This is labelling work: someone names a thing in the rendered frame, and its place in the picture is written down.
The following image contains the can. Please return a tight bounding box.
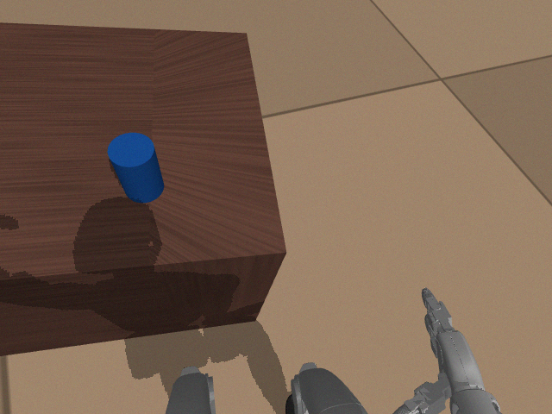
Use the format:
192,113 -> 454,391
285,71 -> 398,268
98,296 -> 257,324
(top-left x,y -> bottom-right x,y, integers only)
108,133 -> 164,203

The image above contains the right robot arm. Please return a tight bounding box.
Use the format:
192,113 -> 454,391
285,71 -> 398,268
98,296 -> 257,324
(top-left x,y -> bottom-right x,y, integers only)
449,389 -> 502,414

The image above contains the right robot hand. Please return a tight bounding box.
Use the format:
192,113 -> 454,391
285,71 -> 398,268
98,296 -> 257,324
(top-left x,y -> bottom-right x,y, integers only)
393,288 -> 486,414

